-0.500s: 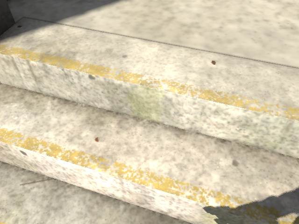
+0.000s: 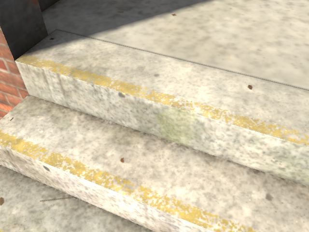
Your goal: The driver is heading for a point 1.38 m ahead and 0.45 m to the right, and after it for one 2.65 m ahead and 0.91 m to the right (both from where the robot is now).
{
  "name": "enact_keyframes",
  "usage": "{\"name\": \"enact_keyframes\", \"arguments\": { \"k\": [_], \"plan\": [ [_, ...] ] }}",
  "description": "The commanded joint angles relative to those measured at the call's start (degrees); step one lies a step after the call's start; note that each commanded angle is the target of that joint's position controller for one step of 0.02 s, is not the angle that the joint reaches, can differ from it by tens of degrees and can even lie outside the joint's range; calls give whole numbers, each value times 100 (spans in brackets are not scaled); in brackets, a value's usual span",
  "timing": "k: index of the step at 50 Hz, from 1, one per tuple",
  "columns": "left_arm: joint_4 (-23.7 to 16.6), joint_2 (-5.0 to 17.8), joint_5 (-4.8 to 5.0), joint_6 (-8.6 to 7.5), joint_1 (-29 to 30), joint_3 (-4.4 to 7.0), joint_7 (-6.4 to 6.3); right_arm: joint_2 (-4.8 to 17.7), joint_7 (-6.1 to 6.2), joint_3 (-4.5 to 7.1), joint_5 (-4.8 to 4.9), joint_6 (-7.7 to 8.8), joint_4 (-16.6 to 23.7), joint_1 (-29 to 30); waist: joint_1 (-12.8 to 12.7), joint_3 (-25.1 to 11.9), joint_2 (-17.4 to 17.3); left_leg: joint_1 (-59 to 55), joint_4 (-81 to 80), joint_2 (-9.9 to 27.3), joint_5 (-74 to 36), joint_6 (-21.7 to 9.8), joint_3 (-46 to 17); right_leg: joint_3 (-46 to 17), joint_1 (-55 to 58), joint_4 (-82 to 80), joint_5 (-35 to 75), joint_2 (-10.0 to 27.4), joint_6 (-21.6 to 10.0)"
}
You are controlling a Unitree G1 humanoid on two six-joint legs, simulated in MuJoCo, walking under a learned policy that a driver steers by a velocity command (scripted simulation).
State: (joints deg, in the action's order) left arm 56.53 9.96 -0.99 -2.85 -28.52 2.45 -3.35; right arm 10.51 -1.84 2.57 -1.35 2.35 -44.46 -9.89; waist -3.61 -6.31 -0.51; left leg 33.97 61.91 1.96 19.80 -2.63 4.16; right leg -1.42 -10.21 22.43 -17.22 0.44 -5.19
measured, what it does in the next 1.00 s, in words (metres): climbs: left foot, then right foot 0.19 m higher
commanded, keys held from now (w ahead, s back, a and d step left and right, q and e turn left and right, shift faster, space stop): w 0.88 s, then w+e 0.12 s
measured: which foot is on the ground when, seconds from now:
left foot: up 0.00-0.08, down 0.10-0.44, up 0.46-0.92, down 0.94-1.00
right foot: down 0.00-0.10, up 0.12-0.42, down 0.44-0.98, up 1.00-1.00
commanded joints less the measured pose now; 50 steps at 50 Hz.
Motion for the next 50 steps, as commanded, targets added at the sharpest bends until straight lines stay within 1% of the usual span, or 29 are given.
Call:
{"name": "enact_keyframes", "arguments": {
  "k": [1, 4, 5, 6, 7, 9, 11, 15, 17, 19, 21, 22, 23, 24, 25, 27, 30, 33, 36, 39, 42, 43, 44, 45, 46, 47, 48, 49, 50],
  "plan": [
    [-394, 866, -140, -117, 508, 172, -29, 90, 15, -60, 87, 81, 275, -262, 404, 1007, 713, -840, -2400, -72, 257, -259, 109, -1044, -415, -1239, -129, 1019, -1059],
    [-329, 809, 59, -166, 527, 226, 262, 558, 336, 197, -39, 105, -269, -2046, 1217, 48, 48, -3857, -4020, -339, -901, -325, 372, -362, -952, 1858, 3074, 683, -939],
    [-504, 564, 77, -268, 872, 188, 358, 944, 385, 287, -26, 115, -487, -2700, 1416, -47, -435, -4792, -4469, 680, -282, -246, -994, -16, -2408, 3545, 1009, 255, -560],
    [-720, -2, 200, -319, 570, 81, 341, 1467, 382, 338, -104, 48, -453, -2656, 1043, -360, -1508, -5145, -5230, 2075, -679, -630, -3347, 287, -3811, 5677, -541, -340, -147],
    [-728, 135, 127, -267, 571, 137, 279, 1209, 362, 309, -181, 15, -502, -2358, 971, -226, -1228, -4441, -5632, 2394, 698, -1215, -4148, -45, -4329, 8049, -391, -152, -40],
    [-1628, -379, -55, -299, 2673, -97, 161, 669, 156, 139, -107, 132, -792, -1786, 810, 1161, -494, -3736, -5361, 1993, 645, -1345, -2721, 3, -6803, 11781, -237, -70, -218],
    [-2020, -788, -87, -296, 2919, -368, 188, -48, 89, -121, -84, 310, -1282, -2107, 466, 1167, 82, -3415, -4893, 1647, -219, -839, -1715, -294, -7607, 12653, -482, -29, -544],
    [-2642, -687, 135, 80, 3328, -663, 198, 7, -31, -369, 2, 507, -1477, -1192, -264, 1722, 206, -165, -6049, 789, -485, -136, -207, 593, -5744, 9506, -227, -183, -504],
    [-2783, -454, 165, 248, 3378, -756, 135, 332, 197, -354, 312, 517, -1608, -1439, -209, 1368, -412, 91, -6915, 606, -3640, -517, 151, 1579, -3866, 7614, -334, -58, -377],
    [-2139, -251, 327, 270, 2467, -698, 41, 928, 425, -246, 626, 623, -1557, -1811, -387, 45, -422, -1058, -5645, 692, -9916, -749, 402, 1844, -1651, 6186, -615, -545, -333],
    [-1736, -21, 291, 319, 966, -581, -23, 1648, 466, 61, 517, 676, -1544, -1829, -1061, -1218, -1245, -3397, -3550, 1476, -12260, -873, 95, 1110, -1496, 5005, -1620, -649, -526],
    [-1509, 317, 140, 235, 612, -461, 46, 1528, 363, 129, 511, 630, -1373, -1738, -1137, -1457, -951, -3517, -2205, 1382, -11496, -916, 93, 870, -870, 3861, -1745, -809, -638],
    [-1265, 954, -119, 227, 193, -206, 99, 1083, 236, 116, 231, 654, -1067, -1872, -920, -1570, 214, -2370, -397, 927, -8750, -774, -152, -1400, -81, 2739, -2390, 206, -1124],
    [-923, 1298, -44, 341, 281, 21, 10, 610, -71, 157, 17, 610, -671, -1064, -891, -949, 1605, 122, 2450, -789, -1975, -470, -277, -4623, 90, -290, -3004, 1015, -1892],
    [-956, 1158, 12, 232, 1135, 92, 39, 190, -135, 105, -291, 554, -212, -837, -310, -272, 783, 1349, 4965, -807, -1435, -433, -1386, -5249, -513, -862, -3710, 1381, -1640],
    [-379, 308, -45, -67, 1365, -23, 206, -404, 24, -126, -266, 468, 441, -298, 367, 1069, -184, 2602, 5957, -565, -1881, -655, -1487, -3401, -1561, -179, -2773, 1285, -791],
    [288, -670, -82, -298, 919, -273, 325, -952, 238, -403, -63, 175, 346, -818, 809, 1352, -451, 3165, 6087, -553, -1613, -709, -1609, -1087, -1721, 195, -212, 705, -155],
    [226, -174, -8, -471, 1095, -218, 413, -634, 250, -416, -45, -3, 621, -126, 919, 1421, -458, 3102, 4479, -395, -1794, -475, -936, -460, -2178, -406, -68, 584, -103],
    [437, 276, 112, -674, 27, -143, 366, -684, 336, -392, -67, -61, 840, 455, 512, 1084, 295, 4359, 5796, -144, -1087, -406, -223, -858, -653, -769, 714, 891, -497],
    [695, 214, 49, -553, -885, -146, 277, -759, 353, -533, -88, 16, 1582, 1991, 16, 1206, 364, 5737, 5522, 272, 165, -560, 175, -801, 924, -1071, 884, 979, -361],
    [781, 166, 176, -358, -1368, -131, -14, -824, 121, -716, -13, -99, 2033, 2574, -237, 872, 569, 4267, 3645, 439, 626, -623, 580, -496, 1143, -2314, 2738, 1015, -534],
    [1589, -239, -823, -136, -2248, -456, 842, -569, -225, -786, -30, -546, 2375, 3954, -18, -463, 790, 3658, 2482, -41, 825, -1478, 155, -553, 137, -1637, 4307, 1071, -790],
    [375, 218, 145, -290, -937, -132, 215, -679, -77, -655, 62, -279, 1746, 2134, 90, 228, 372, 1768, 1837, -183, 657, -931, 1553, 405, 705, -1950, 6848, 958, -587],
    [334, 504, 299, -420, -936, -129, 66, -733, 10, -647, 236, -181, 1286, 1448, 293, -426, 588, 239, 1502, -579, 594, -848, 1511, 225, 234, -1332, 9201, 1081, -630],
    [1325, 1216, -665, -390, -1852, -265, 1262, -513, -407, -763, 54, -753, 2236, 2833, 1164, -940, 2887, -217, 1143, -887, -45, -682, 601, -370, -70, -1281, 12736, 1913, -1508],
    [919, 1644, -264, -481, -794, 13, 1411, 201, -318, -464, 118, -795, 1574, 1764, 1569, -561, 1530, -177, -374, -996, -302, -732, 756, -155, 962, -316, 13349, 1800, -1010],
    [719, 1787, -393, -462, -160, 129, 1523, 611, -184, -290, 23, -874, 854, -46, 2052, -1608, 1085, -2325, -1031, -803, -1230, -937, -273, -393, -220, 1306, 12793, 1777, -730],
    [637, 989, -810, -440, -1330, -137, 1648, 750, -169, -328, 223, -761, 86, -1587, 1659, -3445, -868, -5161, -2153, 715, -1186, -2217, -3459, -971, -2149, 2984, 7949, 912, -673],
    [1261, 1054, -362, -285, -1242, 76, 1621, 825, -183, -246, -282, -765, -211, -2513, 2109, -2896, -1074, -3931, -3937, 1577, -308, -2851, -5907, -1594, -2439, 7147, 2839, -412, -457]
  ]
}}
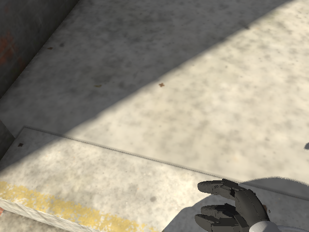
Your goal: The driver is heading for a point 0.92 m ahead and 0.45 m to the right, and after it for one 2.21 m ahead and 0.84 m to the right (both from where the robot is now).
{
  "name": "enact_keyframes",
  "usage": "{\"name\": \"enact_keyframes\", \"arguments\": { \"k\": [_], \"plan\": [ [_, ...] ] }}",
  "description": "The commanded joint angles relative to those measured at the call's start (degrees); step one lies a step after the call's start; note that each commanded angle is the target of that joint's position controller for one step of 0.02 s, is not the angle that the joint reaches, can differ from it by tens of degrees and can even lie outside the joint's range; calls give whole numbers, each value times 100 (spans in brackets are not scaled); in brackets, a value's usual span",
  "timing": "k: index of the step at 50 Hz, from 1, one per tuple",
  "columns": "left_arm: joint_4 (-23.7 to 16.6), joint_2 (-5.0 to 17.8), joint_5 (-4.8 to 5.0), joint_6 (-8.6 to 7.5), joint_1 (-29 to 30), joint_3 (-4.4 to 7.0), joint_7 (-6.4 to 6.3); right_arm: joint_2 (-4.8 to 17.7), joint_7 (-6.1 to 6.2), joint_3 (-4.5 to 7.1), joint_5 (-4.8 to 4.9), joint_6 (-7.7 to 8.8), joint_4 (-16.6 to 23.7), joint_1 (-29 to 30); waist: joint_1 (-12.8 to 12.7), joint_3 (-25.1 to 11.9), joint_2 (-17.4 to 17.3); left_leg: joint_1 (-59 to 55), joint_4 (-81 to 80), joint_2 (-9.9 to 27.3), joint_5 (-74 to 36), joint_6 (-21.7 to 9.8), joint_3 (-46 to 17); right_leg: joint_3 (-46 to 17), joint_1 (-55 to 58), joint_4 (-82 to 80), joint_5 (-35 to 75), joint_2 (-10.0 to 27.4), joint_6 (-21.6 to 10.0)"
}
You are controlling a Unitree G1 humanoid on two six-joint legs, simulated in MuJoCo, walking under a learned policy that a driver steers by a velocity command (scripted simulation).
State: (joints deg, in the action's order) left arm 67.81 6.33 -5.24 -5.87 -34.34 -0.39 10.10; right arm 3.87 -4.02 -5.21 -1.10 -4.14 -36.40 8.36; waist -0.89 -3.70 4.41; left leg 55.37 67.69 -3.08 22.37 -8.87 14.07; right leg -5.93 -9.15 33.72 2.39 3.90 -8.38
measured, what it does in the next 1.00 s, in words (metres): climbs, turning right: right foot 0.19 m higher, then left foot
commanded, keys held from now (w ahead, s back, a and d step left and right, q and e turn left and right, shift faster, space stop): w+e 1.00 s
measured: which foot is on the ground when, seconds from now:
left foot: down 0.00-0.52, up 0.54-0.92, down 0.94-1.00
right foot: up 0.00-0.42, down 0.44-0.94, up 0.96-1.00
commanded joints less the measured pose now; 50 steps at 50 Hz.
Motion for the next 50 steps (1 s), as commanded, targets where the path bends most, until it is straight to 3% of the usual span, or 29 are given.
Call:
{"name": "enact_keyframes", "arguments": {
  "k": [1, 2, 3, 4, 6, 8, 11, 13, 15, 18, 20, 22, 24, 26, 27, 28, 29, 31, 32, 33, 36, 39, 41, 44, 46, 47, 48, 49, 50],
  "plan": [
    [-49, 1086, 242, 55, 45, 382, 228, 1589, 116, 643, -428, 209, -1618, -4164, 1434, -1158, -572, -4937, -5008, 2120, 951, -1432, -6587, -1711, -4232, 8276, 1159, -920, -207],
    [-320, 805, 208, 37, 545, 329, 33, 1478, 83, 640, -170, 478, -1739, -3122, 886, -510, -563, -4491, -4606, 2043, 964, -1300, -5728, -1480, -5322, 9223, 781, -867, -218],
    [-515, 711, 172, 58, 920, 330, -228, 578, -23, 415, -89, 609, -1920, -2467, 529, -551, 166, -4313, -4387, 1966, 49, -1194, -4728, -1513, -5627, 9279, 573, -855, -530],
    [-877, 466, 230, 139, 1284, 216, -341, -55, -115, 209, -122, 732, -2146, -2010, 159, -483, 405, -4051, -4364, 1880, -887, -778, -3694, -1493, -5596, 9083, 435, -589, -742],
    [-1051, -125, 280, 384, 1239, 39, -329, -351, -66, 124, -230, 924, -2284, -1573, -529, -301, 64, -3536, -4545, 1379, -1773, -199, -1857, -942, -5760, 8960, 260, -240, -1046],
    [-1242, -348, 313, 449, 1548, -99, -273, -74, 91, 220, -335, 1049, -2374, -1670, -650, 34, -300, -2999, -4901, 1093, -1571, -109, -844, -318, -6090, 9074, -542, -124, -985],
    [-1740, -44, 443, 383, 2717, -194, -314, 282, 114, 197, -664, 1014, -2572, -2430, -492, 254, -883, -2823, -5469, 1251, -529, -172, -979, 156, -6883, 10435, -1041, -219, -1185],
    [-2160, 301, 418, 363, 3556, -241, -367, 484, 33, 164, -864, 981, -2795, -3270, -159, 191, -597, -3511, -5610, 1316, -527, 73, -829, 230, -7181, 8741, -121, -42, -1185],
    [-2405, 373, 437, 431, 4176, -267, -434, 739, 40, 189, -903, 898, -3002, -4071, 261, 169, -995, -4484, -5861, 1496, -1270, -117, -791, 490, -7670, 7921, -141, 5, -899],
    [-2627, 471, 341, 691, 4740, -198, -439, 879, -181, 140, -617, 936, -2676, -3534, -8, 454, -1073, -4109, -6696, 2028, -3690, -254, -414, 1272, -6166, 6054, -1554, 221, -674],
    [-2849, 406, 413, 803, 4757, -172, -365, 1433, -228, 222, -392, 1214, -2736, -3752, -357, -62, -1202, -4199, -6123, 2152, -8297, -311, -3, 1655, -4646, 5491, -1881, -365, -468],
    [-2694, 376, 329, 711, 4191, -158, -321, 2037, -143, 434, -199, 1259, -2707, -3875, -457, -214, -1497, -6042, -5278, 2312, -9973, -256, -12, 1722, -4735, 3956, -2947, -872, -252],
    [-2367, 712, 433, 576, 3067, -44, -493, 2120, -122, 543, -570, 1210, -2495, -3981, -508, -1242, -1430, -5383, -3987, 2224, -11247, -131, -110, 866, -2505, 4008, -1296, -954, -542],
    [-1659, 1429, 421, 638, 827, 246, -767, 1735, -234, 558, -662, 1090, -2084, -3372, -1189, -1712, -326, -2574, -1433, 1361, -7745, 41, -716, -1491, 323, 1722, -2272, -672, -868],
    [-1371, 1722, 184, 615, 137, 344, -727, 1494, -333, 675, -377, 930, -2108, -2936, -1284, -1367, 757, -1318, 2091, 114, -2168, 441, -1349, -3602, 121, -213, -2451, 0, -1338],
    [-1346, 1689, 135, 418, 385, 409, -790, 1045, -362, 586, -352, 883, -2048, -3134, -928, -1372, 469, -686, 3635, 67, -2501, 273, -2892, -3945, -200, -435, -3305, 142, -1050],
    [-1127, 1278, 208, 269, 816, 331, -788, 919, -289, 541, -356, 958, -1837, -2723, -632, -454, 397, 52, 4803, -63, -2384, 158, -2894, -3601, -981, -305, -3786, 30, -1037],
    [-918, 630, 327, 57, 1679, 131, -702, 624, -82, 376, -433, 974, -1311, -2087, 77, -202, -399, 772, 4692, -35, -1932, -52, -2896, -2675, -1332, -225, -2784, -96, -845],
    [-848, 362, 230, 18, 2107, 24, -634, 715, 15, 363, -436, 886, -1263, -2049, 425, -221, -885, 716, 4115, 119, -2043, -51, -2704, -2243, -1693, -214, -2110, -261, -814],
    [-942, 331, 256, -44, 2472, -7, -626, 826, 82, 381, -421, 832, -1237, -2104, 630, -222, -744, 765, 3988, 252, -1731, 26, -2429, -1889, -1882, -329, -1692, -295, -772],
    [-1326, 646, 234, -332, 2767, 68, -719, 1358, 349, 567, -293, 888, -956, -1645, 596, -279, -453, -640, 2387, 621, -1108, 590, -1707, -1097, -2828, -1043, -1604, -612, -473],
    [-1531, 1044, 235, -457, 2339, 178, -839, 1172, 309, 478, -303, 956, -637, -933, 212, -254, -554, -1933, -520, 1018, -1422, 1093, -1610, -909, -2789, -1265, -824, -483, -343],
    [-1425, 1081, 447, -401, 1626, 251, -752, 832, 238, 396, -236, 868, -534, -661, -8, 61, -278, -2685, -1839, 913, -1292, 1379, -1370, -1150, -2738, -1310, -1023, -284, -449],
    [-1400, 1285, 469, -311, 1174, 419, -612, 1143, 290, 505, -169, 855, -448, -395, -135, 187, 45, -2526, -3089, 612, -1701, 1232, -1273, -1889, -1158, -917, -372, 300, -605],
    [-1452, 1259, 405, -282, 1288, 454, -593, 1546, 428, 710, -9, 1032, -521, -764, 119, -168, -14, -3600, -3551, 560, -1938, 767, -1180, -1912, -797, -180, 676, 154, -246],
    [-1542, 899, 354, -308, 1241, 378, -596, 1800, 526, 805, 48, 1183, -754, -1772, 401, -1145, -575, -5391, -3301, 1129, -2702, 46, -1721, -1448, -1278, 1242, 751, -422, 213],
    [-1701, 112, 235, -369, 313, 167, -642, 2125, 508, 809, 49, 1240, -889, -2799, 261, -2871, -2525, -8291, -3756, 2682, -3855, -1709, -4187, -648, -3110, 3039, -2566, -1452, 758],
    [-1841, 814, 303, -312, 1316, 364, -639, 2030, 503, 873, -90, 1184, -1223, -3296, 829, -1845, -2343, -7991, -4865, 2939, -1613, -1459, -5637, -385, -4848, 4498, -3552, -1238, 727],
    [-1882, 926, 338, -224, 1824, 424, -686, 1998, 536, 898, -93, 1172, -1229, -2816, 712, -660, -1481, -6661, -5089, 2835, 150, -842, -5086, -354, -5329, 5501, -2589, -809, 578]
  ]
}}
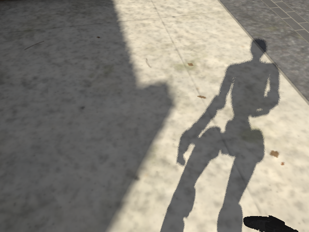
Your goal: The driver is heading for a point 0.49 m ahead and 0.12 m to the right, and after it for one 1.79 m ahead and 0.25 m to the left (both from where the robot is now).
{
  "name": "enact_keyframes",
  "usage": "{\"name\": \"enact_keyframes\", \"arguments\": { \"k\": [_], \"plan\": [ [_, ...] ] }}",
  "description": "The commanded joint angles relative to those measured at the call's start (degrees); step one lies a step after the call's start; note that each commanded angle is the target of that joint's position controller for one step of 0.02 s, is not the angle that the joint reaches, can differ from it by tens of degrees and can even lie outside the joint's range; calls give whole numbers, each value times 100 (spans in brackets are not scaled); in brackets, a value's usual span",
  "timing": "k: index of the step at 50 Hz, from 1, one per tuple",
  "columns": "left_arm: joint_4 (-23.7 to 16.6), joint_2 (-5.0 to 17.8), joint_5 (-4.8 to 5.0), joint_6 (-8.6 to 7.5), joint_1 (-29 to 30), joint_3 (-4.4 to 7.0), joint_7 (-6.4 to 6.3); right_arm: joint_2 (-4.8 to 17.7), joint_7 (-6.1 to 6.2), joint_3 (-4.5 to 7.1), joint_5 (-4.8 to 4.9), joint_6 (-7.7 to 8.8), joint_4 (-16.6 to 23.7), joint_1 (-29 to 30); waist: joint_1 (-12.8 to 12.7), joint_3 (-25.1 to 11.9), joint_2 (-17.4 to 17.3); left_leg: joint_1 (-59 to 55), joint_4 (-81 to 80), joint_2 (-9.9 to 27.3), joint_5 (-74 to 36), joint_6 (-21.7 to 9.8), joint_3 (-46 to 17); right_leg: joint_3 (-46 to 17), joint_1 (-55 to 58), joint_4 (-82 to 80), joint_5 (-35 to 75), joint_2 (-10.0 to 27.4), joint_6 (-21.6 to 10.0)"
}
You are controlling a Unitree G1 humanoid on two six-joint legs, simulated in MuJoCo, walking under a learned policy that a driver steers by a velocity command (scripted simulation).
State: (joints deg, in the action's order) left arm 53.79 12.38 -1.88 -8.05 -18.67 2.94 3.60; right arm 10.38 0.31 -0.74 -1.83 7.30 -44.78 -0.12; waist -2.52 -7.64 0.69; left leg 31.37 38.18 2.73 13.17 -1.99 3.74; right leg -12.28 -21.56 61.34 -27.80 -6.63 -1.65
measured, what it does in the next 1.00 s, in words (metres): walks ahead, turning right: right foot, then left foot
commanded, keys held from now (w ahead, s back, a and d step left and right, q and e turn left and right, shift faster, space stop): w+e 0.56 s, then w+q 0.44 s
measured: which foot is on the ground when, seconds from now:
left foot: down 0.00-0.50, up 0.52-0.98, down 1.00-1.00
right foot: up 0.00-0.48, down 0.50-1.00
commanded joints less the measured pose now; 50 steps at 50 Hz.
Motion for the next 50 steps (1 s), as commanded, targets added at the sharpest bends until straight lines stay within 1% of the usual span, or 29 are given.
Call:
{"name": "enact_keyframes", "arguments": {
  "k": [1, 2, 3, 4, 7, 9, 10, 11, 12, 14, 18, 20, 22, 23, 24, 25, 26, 27, 28, 29, 30, 31, 33, 36, 40, 45, 48, 49, 50],
  "plan": [
    [-380, 198, 35, 77, 291, 54, -120, 899, 123, 324, -28, 12, -338, -1475, 610, 118, -672, -3106, -2258, 2021, 1490, -1143, -3122, 457, -3754, 2647, 1270, 681, -211],
    [-241, 132, -62, 92, 266, 60, -152, 289, 109, 165, -23, -2, -285, -1245, 428, 163, -563, -2609, -2474, 1820, 771, -1055, -2414, 425, -3261, 2108, 1796, 917, -280],
    [-263, -7, -189, 115, 501, 22, -106, -31, 132, 100, -22, -21, -302, -1120, 324, 265, -409, -2291, -2695, 1692, 184, -1020, -1930, 536, -2907, 1935, 1883, 1074, -283],
    [-303, -156, -206, 150, 671, -4, -59, -140, 189, 100, -18, -31, -293, -1007, 248, 179, -426, -2195, -2795, 1573, -261, -1013, -1589, 610, -2707, 1737, 1742, 1164, -257],
    [-290, -145, -56, 155, 1064, 2, 118, 75, 192, 215, -220, -21, -513, -1333, 375, 249, -372, -2417, -3012, 1369, -1137, -1087, -576, 604, -3027, 1309, 2220, 1224, -293],
    [-272, -92, -52, 149, 1176, 18, 179, 127, 114, 222, -359, 1, -684, -1636, 354, 362, -349, -2579, -3026, 1355, -1932, -1157, -86, 568, -3234, 794, 2869, 1192, -344],
    [-725, 58, 556, 365, 1390, 63, -133, 830, 149, 425, 97, -33, -764, -1612, 132, 693, -131, -2397, -2830, 1294, -1453, -594, 196, 581, -3147, 571, 2653, 1258, -163],
    [-783, 111, 542, 447, 1551, 34, -245, 884, 169, 446, 162, -25, -738, -1541, 181, 683, -195, -2133, -2908, 1238, -1246, -507, 329, 671, -2884, 155, 2825, 1284, -108],
    [-887, 134, 454, 495, 1634, 32, -278, 905, 196, 460, 133, -22, -745, -1578, 200, 720, -264, -2046, -2964, 1254, -1198, -493, 424, 804, -2632, -226, 2978, 1294, -64],
    [-1089, 125, 386, 562, 1989, 36, -233, 909, 233, 496, 107, -46, -794, -1767, 342, 884, -446, -2170, -3048, 1307, -1225, -489, 605, 1058, -2459, -808, 3097, 1308, -78],
    [-1497, 32, 418, 617, 2647, 35, -135, 993, 272, 597, 186, -109, -907, -2175, 635, 1163, -236, -3170, -2844, 1459, -1428, -385, 853, 1351, -2409, -1928, 2821, 1279, -330],
    [-1615, 70, 406, 680, 2686, 79, -110, 1137, 250, 642, 222, -210, -887, -2206, 640, 1161, -326, -3495, -2473, 1489, -2688, -406, 1002, 1709, -2010, -2229, 2174, 1012, -436],
    [-1710, 280, 375, 717, 2355, 198, -98, 1378, 248, 722, 314, -303, -835, -2130, 380, 950, -712, -3690, -1636, 1520, -5002, -376, 1123, 2042, -1245, -2340, 1410, 616, -596],
    [-1610, 391, 372, 713, 1779, 288, -112, 1489, 264, 734, 354, -392, -838, -2031, 34, 671, -800, -3729, -792, 1496, -6038, -351, 1229, 2217, -561, -2617, 1318, 339, -687],
    [-1348, 757, 376, 694, 756, 489, -153, 1524, 271, 730, 386, -444, -775, -1916, -442, 157, -746, -3248, 503, 1272, -5971, -172, 1343, 2150, 930, -3224, 1902, 118, -915],
    [-1073, 1333, 357, 726, -268, 700, -273, 1364, 256, 676, 223, -397, -571, -1783, -765, -448, -194, -1259, 2371, 992, -3258, 121, 1206, 691, 3163, -3062, 2445, 950, -1281],
    [-1167, 1883, 385, 670, -88, 736, -312, 631, 144, 422, 121, -150, -87, -1969, -117, -1031, 1303, 1349, 4538, -313, 1766, 489, 480, -2682, 4922, -3865, 1840, 2462, -2466],
    [-1140, 1430, 225, 668, -537, 581, -335, 974, -3, 506, 329, 161, 52, -1308, -539, -1325, 643, 2099, 4965, -246, 1656, 363, -749, -3104, 4940, -4491, 1807, 2563, -2447],
    [-1067, 1078, 197, 619, -378, 498, -354, 964, -39, 502, 478, 244, 167, -1023, -433, -733, 510, 2353, 4781, 42, 1231, 231, -769, -2151, 4390, -4386, 2216, 2372, -2137],
    [-1173, 786, 267, 573, 223, 391, -328, 951, -15, 499, 401, 209, 46, -1199, -12, -277, -117, 1987, 4210, 394, 843, 182, -741, -1291, 3318, -4371, 2801, 2205, -1835],
    [-1279, 515, 304, 529, 698, 293, -327, 1023, 12, 553, 284, 107, -31, -1283, 216, -57, -163, 1511, 3740, 610, 631, 222, -722, -760, 2443, -4463, 3075, 2011, -1626],
    [-1348, 377, 224, 470, 985, 229, -329, 1008, 20, 587, 292, -1, -83, -1468, 408, 120, -28, 1049, 3460, 743, 501, 236, -744, -411, 1742, -4561, 3239, 1855, -1533],
    [-1262, 566, 167, 382, 956, 253, -325, 858, 32, 565, 266, -137, -28, -1408, 541, 362, -9, 761, 3076, 750, 296, 322, -639, -133, 929, -4873, 3232, 1826, -1524],
    [-1099, 822, 163, 294, 657, 315, -407, 702, 71, 477, 187, -205, 126, -930, 409, 659, 123, 898, 2072, 742, -716, 368, -612, 484, 631, -5082, 3468, 1696, -1396],
    [-986, 903, 178, 241, 393, 318, -428, 639, -44, 415, 276, -214, 222, -328, 79, 757, 256, 703, 589, 496, -1939, 198, -486, 1027, 987, -5087, 3203, 1645, -1074],
    [-806, 1003, 215, 306, 111, 377, -444, 737, -228, 420, 310, -249, 510, 235, -128, 1044, 286, 1277, -39, 318, -1352, -87, -493, 1116, 2257, -4762, 3328, 2125, -850],
    [-884, 1163, 265, 392, 375, 436, -503, 916, -323, 508, 254, -277, 529, -177, 163, 708, 466, 377, -172, -74, -490, -367, -26, 1459, 2478, -3967, 5305, 2107, -562],
    [-920, 1214, 290, 428, 524, 443, -526, 1064, -323, 605, 237, -295, 401, -766, 510, 385, 439, -485, -387, -345, -529, -495, 195, 1684, 2364, -3192, 6055, 1935, -408],
    [-960, 1101, 263, 438, 507, 400, -555, 1362, -288, 767, 237, -310, 155, -1661, 881, -53, 243, -1790, -521, -520, -812, -673, 111, 1924, 1834, -1906, 6002, 1646, -212]
  ]
}}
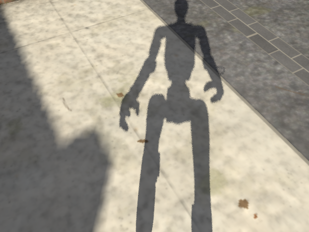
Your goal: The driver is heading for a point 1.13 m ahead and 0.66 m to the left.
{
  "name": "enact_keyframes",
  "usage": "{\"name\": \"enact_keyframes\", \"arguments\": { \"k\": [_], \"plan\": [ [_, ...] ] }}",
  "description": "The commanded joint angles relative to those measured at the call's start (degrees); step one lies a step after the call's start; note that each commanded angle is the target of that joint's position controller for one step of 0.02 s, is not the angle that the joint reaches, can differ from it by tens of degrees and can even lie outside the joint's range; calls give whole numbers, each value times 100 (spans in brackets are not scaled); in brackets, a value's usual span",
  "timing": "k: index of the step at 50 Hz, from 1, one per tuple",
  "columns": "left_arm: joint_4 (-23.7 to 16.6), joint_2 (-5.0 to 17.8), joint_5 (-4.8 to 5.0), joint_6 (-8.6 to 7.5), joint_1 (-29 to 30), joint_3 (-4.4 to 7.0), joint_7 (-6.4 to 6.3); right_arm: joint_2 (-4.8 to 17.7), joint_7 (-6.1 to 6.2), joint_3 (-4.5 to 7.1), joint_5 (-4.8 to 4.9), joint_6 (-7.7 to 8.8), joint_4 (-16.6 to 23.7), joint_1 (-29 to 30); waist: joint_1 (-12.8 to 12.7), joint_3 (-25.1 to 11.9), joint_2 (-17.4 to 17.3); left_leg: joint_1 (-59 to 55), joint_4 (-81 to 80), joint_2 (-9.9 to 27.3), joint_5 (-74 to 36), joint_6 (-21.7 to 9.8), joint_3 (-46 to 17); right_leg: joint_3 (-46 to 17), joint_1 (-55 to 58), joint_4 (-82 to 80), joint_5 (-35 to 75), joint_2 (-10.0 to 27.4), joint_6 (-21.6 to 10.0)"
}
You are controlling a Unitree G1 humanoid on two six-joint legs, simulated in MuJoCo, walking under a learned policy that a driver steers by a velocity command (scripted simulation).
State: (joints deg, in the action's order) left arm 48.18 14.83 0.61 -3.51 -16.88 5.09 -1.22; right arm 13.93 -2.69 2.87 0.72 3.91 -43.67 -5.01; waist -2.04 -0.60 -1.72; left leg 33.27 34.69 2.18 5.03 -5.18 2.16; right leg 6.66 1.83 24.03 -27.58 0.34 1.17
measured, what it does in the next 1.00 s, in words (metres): walks ahead, turning left: right foot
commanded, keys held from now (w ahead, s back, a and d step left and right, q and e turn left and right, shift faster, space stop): w+q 1.00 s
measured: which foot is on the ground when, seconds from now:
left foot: down 0.00-0.52, up 0.54-1.00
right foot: down 0.00-0.02, up 0.04-0.50, down 0.52-1.00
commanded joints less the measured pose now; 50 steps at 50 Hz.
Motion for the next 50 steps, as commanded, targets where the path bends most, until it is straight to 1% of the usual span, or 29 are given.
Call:
{"name": "enact_keyframes", "arguments": {
  "k": [1, 2, 3, 4, 5, 6, 7, 9, 12, 16, 20, 22, 23, 24, 25, 26, 27, 28, 29, 30, 31, 32, 34, 38, 42, 46, 48, 49, 50],
  "plan": [
    [-593, 502, -104, -82, -66, 70, -83, 1647, 96, 582, -33, 23, -5, -1871, 839, -1432, -648, -4007, -258, 820, -136, -1070, -1932, 167, -2506, 4096, 3835, 375, -114],
    [-700, 162, -164, -261, -235, -94, 5, 1619, 36, 508, 52, 70, 53, -1865, 610, -2167, -1622, -5303, -1463, 1658, 709, -1862, -4782, -797, -4209, 5581, -278, -592, 68],
    [-746, 576, 24, -427, 132, -1, 110, 1264, 52, 418, 9, 47, 140, -1870, 863, -2065, -1051, -5357, -1694, 1572, 1352, -1578, -4572, -1434, -4825, 5938, -58, -207, -110],
    [-866, 609, 135, -496, 535, -20, 132, 1027, 91, 368, -5, 34, 218, -1579, 840, -1411, -640, -4685, -1654, 1401, 1220, -1364, -3792, -1296, -5012, 5769, 355, 44, -216],
    [-944, 561, 24, -521, 800, -34, 84, 939, 105, 334, -33, 29, 310, -1193, 634, -886, -6, -3718, -1697, 1212, 650, -1244, -3200, -1220, -4842, 5285, 732, 289, -257],
    [-991, 640, -96, -473, 867, 28, 22, 779, 120, 284, -74, 44, 390, -928, 412, -680, 85, -2984, -1775, 1052, 65, -1155, -2797, -1215, -4404, 4818, 937, 473, -253],
    [-1032, 640, -118, -396, 791, 59, 3, 711, 131, 256, -99, 48, 473, -798, 245, -565, -4, -2522, -1897, 904, -215, -1147, -2618, -1224, -4086, 4599, 1004, 536, -227],
    [-1065, 556, -130, -277, 665, 63, -39, 741, 170, 273, -51, 75, 527, -783, 116, -444, -89, -2160, -2035, 751, -599, -1161, -2328, -1162, -3997, 4128, 1114, 558, -107],
    [-1218, 402, -178, -220, 1097, 5, -68, 921, 279, 334, 2, 78, 479, -1023, 198, -277, -57, -1967, -2060, 555, -1112, -1051, -1932, -1056, -4149, 3101, 1886, 448, 121],
    [-1362, 227, -126, -279, 1838, -78, 19, 915, 350, 353, 71, -8, 402, -1321, 513, -222, -332, -1951, -1861, 245, -824, -762, -1734, -992, -3726, 1485, 3027, 112, 191],
    [-1533, 344, -39, -393, 2366, -57, 161, 902, 369, 374, 90, -112, 346, -1641, 732, -138, -388, -2444, -1468, 410, -501, -754, -2298, -1053, -3591, 705, 2937, -116, 106],
    [-1555, 455, -17, -470, 2321, -8, 221, 912, 395, 392, 83, -156, 380, -1641, 658, -153, -460, -2696, -1197, 482, -440, -711, -2643, -1096, -3342, 380, 2574, -201, -4],
    [-1531, 518, -1, -506, 2168, 28, 230, 925, 403, 406, 80, -170, 417, -1570, 550, -179, -554, -2716, -1044, 484, -555, -670, -2766, -1077, -3051, 260, 2376, -233, -77],
    [-1440, 592, -4, -540, 1776, 81, 219, 890, 401, 399, 90, -172, 488, -1412, 301, -303, -615, -2633, -758, 353, -880, -575, -2769, -994, -2441, -2, 2425, -281, -204],
    [-1327, 780, -66, -564, 1160, 172, 185, 739, 378, 353, 73, -140, 602, -1223, -29, -701, -574, -2296, -89, 105, -1234, -383, -2563, -1130, -1348, 23, 2578, -9, -430],
    [-1250, 1130, -157, -554, 182, 278, 130, 452, 347, 248, -16, -95, 774, -1095, -462, -1462, -18, -1449, 1452, -248, -429, -137, -2037, -2045, 240, 203, 2493, 982, -859],
    [-1042, 1434, -202, -487, -325, 344, 137, 203, 354, 154, 99, -58, 850, -2022, -87, -2139, 1963, 541, 3158, -977, 2775, 249, -1414, -4538, 2035, -87, 1848, 2292, -1885],
    [-1111, 957, -36, -431, -296, 257, 130, 762, 360, 231, 149, -55, 716, -2040, -208, -1815, 1624, 1317, 3961, -472, 2855, 346, -1400, -5078, 1879, -345, 578, 2433, -1870],
    [-1194, 622, -32, -366, -61, 163, 85, 1037, 353, 312, 112, -98, 792, -1451, -361, -1062, 1013, 1535, 4242, -276, 2249, 422, -1269, -4234, 1199, -461, 459, 2146, -1587],
    [-1216, 549, -80, -299, 202, 110, 72, 978, 352, 316, 37, -130, 894, -1070, -272, -577, 553, 1411, 4185, -84, 1796, 449, -1061, -3527, 424, -577, 968, 1898, -1388],
    [-1170, 469, -103, -261, 361, 75, 73, 888, 323, 324, -22, -130, 1006, -832, -164, -225, 471, 1312, 3981, 60, 1534, 454, -1015, -3053, -187, -731, 1458, 1680, -1307],
    [-1137, 410, -146, -258, 446, 33, 73, 775, 280, 323, 12, -148, 1048, -849, -4, -93, 580, 1068, 3853, 197, 1408, 443, -985, -2625, -613, -892, 1759, 1501, -1219],
    [-1002, 397, -116, -288, 498, 28, 96, 561, 248, 282, 73, -198, 1044, -959, 142, -11, 771, 890, 3604, 308, 1376, 473, -847, -2093, -994, -1147, 2091, 1379, -1216],
    [-728, 747, -117, -311, 429, 134, 72, 462, 238, 213, 32, -245, 1140, -581, 146, 35, 594, 1095, 2777, 460, 692, 622, -775, -1319, -961, -1365, 2898, 1476, -1287],
    [-551, 918, -64, -246, 318, 160, 41, 393, 121, 148, 44, -197, 1226, 49, -80, 126, 547, 794, 1466, 412, -350, 547, -489, -544, -774, -1311, 3068, 1335, -1051],
    [-401, 1159, 54, -157, 67, 222, 52, 442, 0, 150, 76, -203, 1437, 540, -223, 297, 615, 534, 623, 277, -107, 335, -163, -239, -297, -1155, 3149, 1526, -879],
    [-375, 1306, 109, -96, 80, 269, 45, 579, -34, 221, 47, -228, 1499, 454, -76, 247, 705, 141, 372, 43, 493, 120, 103, -18, -54, -695, 4377, 1601, -767],
    [-373, 1399, 136, -63, 102, 297, 26, 697, -33, 295, 19, -248, 1456, 167, 125, 54, 785, -365, 242, -195, 731, -13, 316, 153, -2, -158, 5420, 1564, -688],
    [-378, 1400, 158, -21, 150, 291, 6, 878, -21, 425, 17, -258, 1251, -601, 568, -316, 692, -1388, -189, -501, 459, -195, 505, 397, -142, 851, 6095, 1389, -557]
  ]
}}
